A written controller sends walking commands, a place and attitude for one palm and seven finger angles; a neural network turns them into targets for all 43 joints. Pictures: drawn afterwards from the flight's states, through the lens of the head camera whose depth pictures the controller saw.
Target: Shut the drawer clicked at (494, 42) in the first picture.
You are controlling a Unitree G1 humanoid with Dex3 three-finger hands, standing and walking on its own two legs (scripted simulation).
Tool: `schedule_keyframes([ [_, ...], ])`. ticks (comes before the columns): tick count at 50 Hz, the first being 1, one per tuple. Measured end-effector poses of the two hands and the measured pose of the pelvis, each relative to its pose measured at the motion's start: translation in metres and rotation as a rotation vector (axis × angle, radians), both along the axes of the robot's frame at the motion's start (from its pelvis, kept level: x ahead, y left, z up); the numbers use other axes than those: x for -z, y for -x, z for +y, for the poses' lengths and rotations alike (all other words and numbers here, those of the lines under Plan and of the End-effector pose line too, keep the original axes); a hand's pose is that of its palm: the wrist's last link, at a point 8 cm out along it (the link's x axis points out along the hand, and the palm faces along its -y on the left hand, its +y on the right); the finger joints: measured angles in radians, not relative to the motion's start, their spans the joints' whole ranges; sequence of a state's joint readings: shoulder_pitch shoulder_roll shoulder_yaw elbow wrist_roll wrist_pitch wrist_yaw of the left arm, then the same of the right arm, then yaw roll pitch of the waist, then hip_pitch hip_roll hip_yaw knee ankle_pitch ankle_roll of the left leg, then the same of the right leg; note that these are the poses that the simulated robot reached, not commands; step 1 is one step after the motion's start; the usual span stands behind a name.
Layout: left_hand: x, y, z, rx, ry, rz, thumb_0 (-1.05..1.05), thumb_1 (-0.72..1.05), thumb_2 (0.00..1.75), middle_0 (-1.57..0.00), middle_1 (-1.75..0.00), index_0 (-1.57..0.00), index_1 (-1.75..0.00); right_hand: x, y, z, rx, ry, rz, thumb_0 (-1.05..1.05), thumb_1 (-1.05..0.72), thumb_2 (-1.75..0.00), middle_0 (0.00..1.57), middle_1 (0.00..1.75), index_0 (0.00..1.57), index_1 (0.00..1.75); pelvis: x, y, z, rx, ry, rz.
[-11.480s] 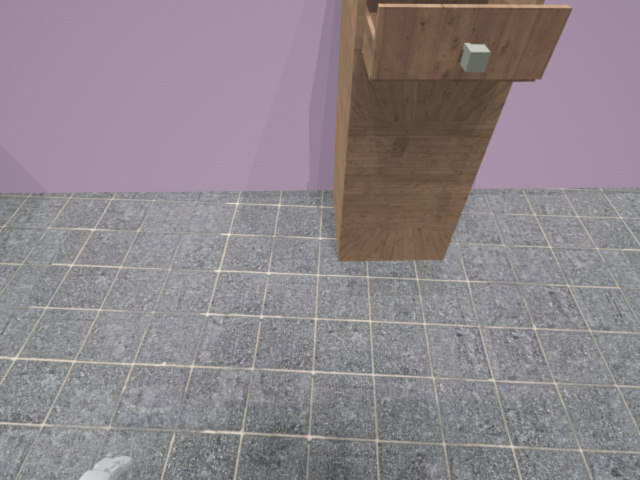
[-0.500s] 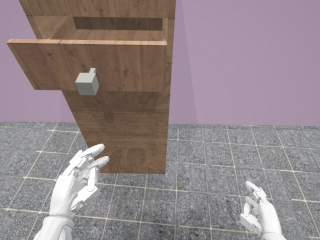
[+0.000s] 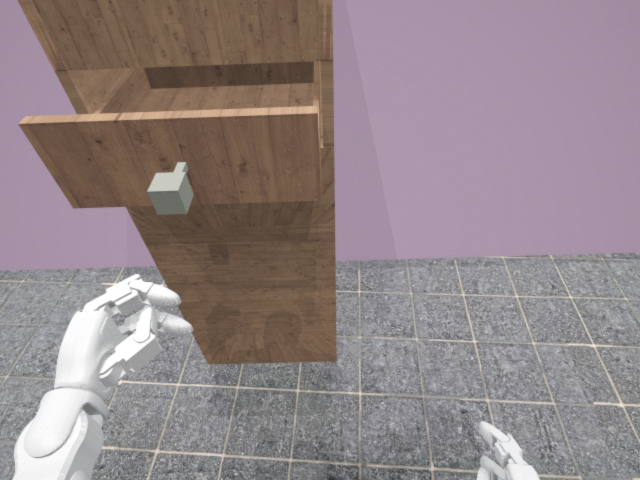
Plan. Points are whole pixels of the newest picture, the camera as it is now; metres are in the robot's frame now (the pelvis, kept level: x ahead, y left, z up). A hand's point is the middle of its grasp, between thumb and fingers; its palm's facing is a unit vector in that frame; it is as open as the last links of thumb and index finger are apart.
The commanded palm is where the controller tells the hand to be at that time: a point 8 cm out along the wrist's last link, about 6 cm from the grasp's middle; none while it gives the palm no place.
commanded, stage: raise the hand and make a fist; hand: left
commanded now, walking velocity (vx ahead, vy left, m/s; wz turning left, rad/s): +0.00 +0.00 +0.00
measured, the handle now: (175, 183) +0.45 +0.22 +0.16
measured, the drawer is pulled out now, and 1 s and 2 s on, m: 0.16 0.16 0.16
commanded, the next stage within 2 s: bring the fist close to the handle in 1.06 s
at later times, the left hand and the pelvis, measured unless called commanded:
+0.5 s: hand (126, 262) +0.25 +0.18 +0.23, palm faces +0.02 -1.00 -0.07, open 3.2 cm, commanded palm +0.21 +0.21 +0.23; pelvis +0.00 +0.03 +0.02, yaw +2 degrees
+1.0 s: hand (132, 247) +0.25 +0.16 +0.25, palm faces +0.07 -1.00 -0.07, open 3.3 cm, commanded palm +0.22 +0.21 +0.26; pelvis -0.02 +0.00 +0.02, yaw +2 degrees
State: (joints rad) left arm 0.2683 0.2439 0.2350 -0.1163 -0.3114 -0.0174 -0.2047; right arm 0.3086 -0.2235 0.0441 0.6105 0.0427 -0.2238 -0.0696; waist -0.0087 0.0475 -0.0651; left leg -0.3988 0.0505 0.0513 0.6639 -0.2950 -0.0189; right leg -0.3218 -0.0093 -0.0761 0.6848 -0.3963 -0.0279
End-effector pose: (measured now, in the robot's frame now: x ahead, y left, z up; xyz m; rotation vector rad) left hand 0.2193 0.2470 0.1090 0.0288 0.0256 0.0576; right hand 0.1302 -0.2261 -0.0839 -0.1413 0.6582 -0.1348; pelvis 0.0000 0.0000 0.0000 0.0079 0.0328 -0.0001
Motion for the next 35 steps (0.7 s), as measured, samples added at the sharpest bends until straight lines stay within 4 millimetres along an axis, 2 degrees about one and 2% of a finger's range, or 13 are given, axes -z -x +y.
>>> schedule_keyframes([
  [4, -0.029, 0.024, 0.014, -0.058, -0.053, -0.12, 0.01, 0.9, 0.9, -0.95, -1.11, -0.95, -1.11, -0.011, -0.009, -0.002, -0.036, 0.036, -0.023, 0.02, -0.9, -0.9, 0.2, 0.3, 0.2, 0.3, -0.003, -0.006, 0.007, -0.005, 0.006, -0.014],
  [8, -0.043, 0.034, 0.004, 0.009, -0.034, -0.168, 0.01, 0.91, 0.9, -1.03, -1.2, -1.03, -1.2, -0.021, -0.032, 0.007, -0.096, 0.066, -0.081, 0.02, -0.9, -0.9, 0.2, 0.3, 0.2, 0.3, -0.005, -0.003, 0.017, -0.029, 0.019, -0.035],
  [14, -0.055, 0.017, -0.012, 0.072, -0.035, -0.146, 0.01, 0.9, 0.9, -1.16, -1.33, -1.16, -1.33, -0.043, -0.068, 0.038, -0.147, 0.046, -0.2, 0.02, -0.9, -0.9, 0.2, 0.3, 0.2, 0.3, -0.008, 0.002, 0.026, -0.037, 0.018, -0.055],
  [18, -0.083, 0.006, -0.015, 0.057, -0.056, -0.207, 0.01, 0.9, 0.9, -1.24, -1.42, -1.24, -1.41, -0.056, -0.084, 0.064, -0.19, -0.001, -0.256, 0.01, -0.9, -0.9, 0.2, 0.3, 0.2, 0.3, -0.011, 0.001, 0.029, -0.034, 0.013, -0.074],
  [23, -0.117, -0.005, -0.014, 0.045, -0.052, -0.254, 0.01, 0.9, 0.9, -1.32, -1.51, -1.33, -1.51, -0.061, -0.093, 0.088, -0.241, -0.041, -0.244, 0.01, -0.9, -0.9, 0.2, 0.3, 0.2, 0.3, -0.014, 0.001, 0.029, -0.031, 0.009, -0.103],
  [28, -0.128, -0.01, -0.022, 0.061, -0.052, -0.184, 0.01, 0.9, 0.9, -1.37, -1.56, -1.37, -1.56, -0.058, -0.095, 0.095, -0.267, -0.052, -0.192, 0.01, -0.9, -0.9, 0.21, 0.3, 0.2, 0.3, -0.016, 0.004, 0.029, -0.032, 0.005, -0.125],
  [31, -0.137, -0.008, -0.025, 0.063, -0.061, -0.174, 0.01, 0.9, 0.9, -1.39, -1.58, -1.39, -1.58, -0.057, -0.095, 0.092, -0.27, -0.047, -0.171, 0.01, -0.9, -0.9, 0.21, 0.3, 0.2, 0.3, -0.017, 0.007, 0.027, -0.032, 0.003, -0.134],
  [35, -0.159, -0.005, -0.027, 0.045, -0.069, -0.228, 0.01, 0.9, 0.9, -1.4, -1.59, -1.4, -1.59, -0.057, -0.093, 0.084, -0.27, -0.031, -0.155, 0.01, -0.9, -0.9, 0.21, 0.3, 0.2, 0.3, -0.017, 0.009, 0.022, -0.035, 0.001, -0.146],
])
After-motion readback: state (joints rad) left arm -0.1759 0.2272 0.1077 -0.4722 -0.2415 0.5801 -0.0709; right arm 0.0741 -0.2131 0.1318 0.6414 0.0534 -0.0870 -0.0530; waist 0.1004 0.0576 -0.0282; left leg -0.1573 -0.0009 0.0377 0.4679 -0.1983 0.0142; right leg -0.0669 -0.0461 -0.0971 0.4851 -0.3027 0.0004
